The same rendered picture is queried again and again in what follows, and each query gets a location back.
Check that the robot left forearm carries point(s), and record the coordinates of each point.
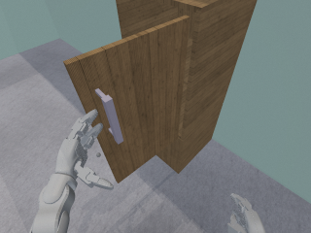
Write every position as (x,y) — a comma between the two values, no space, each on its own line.
(55,202)

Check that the cupboard door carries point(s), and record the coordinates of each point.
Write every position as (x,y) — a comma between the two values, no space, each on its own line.
(144,75)

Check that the robot left hand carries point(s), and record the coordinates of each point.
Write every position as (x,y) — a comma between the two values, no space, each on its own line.
(73,148)

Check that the robot right hand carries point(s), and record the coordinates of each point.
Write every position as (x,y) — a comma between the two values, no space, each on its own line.
(249,222)

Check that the handle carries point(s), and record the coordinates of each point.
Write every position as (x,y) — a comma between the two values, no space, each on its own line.
(111,114)

